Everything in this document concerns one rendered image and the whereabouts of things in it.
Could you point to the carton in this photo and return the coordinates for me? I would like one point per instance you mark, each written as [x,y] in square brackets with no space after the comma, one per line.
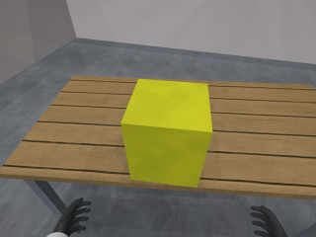
[166,130]

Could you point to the robot left hand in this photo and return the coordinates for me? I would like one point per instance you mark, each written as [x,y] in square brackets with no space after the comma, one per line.
[68,219]

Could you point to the table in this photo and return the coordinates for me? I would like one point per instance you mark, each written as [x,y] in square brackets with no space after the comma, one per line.
[263,141]

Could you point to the robot right hand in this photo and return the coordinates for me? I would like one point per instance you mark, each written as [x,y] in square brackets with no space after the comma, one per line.
[272,225]

